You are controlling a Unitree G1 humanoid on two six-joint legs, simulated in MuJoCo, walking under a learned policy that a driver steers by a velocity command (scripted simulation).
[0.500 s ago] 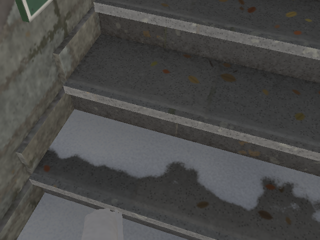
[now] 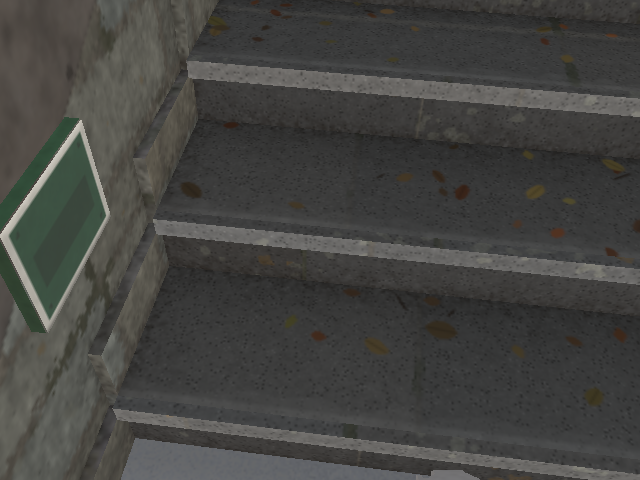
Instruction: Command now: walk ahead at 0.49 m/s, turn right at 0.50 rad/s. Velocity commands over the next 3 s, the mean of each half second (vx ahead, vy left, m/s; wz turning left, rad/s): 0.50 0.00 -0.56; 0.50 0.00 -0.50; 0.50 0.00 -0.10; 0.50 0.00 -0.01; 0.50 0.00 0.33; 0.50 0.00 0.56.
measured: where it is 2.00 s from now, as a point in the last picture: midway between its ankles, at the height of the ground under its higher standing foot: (488, 183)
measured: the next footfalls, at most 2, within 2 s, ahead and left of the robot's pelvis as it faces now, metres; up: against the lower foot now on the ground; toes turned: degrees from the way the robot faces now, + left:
right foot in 0.32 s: +0.30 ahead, -0.13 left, +0.16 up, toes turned -14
left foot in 0.74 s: +0.63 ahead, +0.08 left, +0.31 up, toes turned -30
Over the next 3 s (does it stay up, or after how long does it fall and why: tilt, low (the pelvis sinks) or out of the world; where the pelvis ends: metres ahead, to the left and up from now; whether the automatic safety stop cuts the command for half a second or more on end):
stays up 1.56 -0.57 0.78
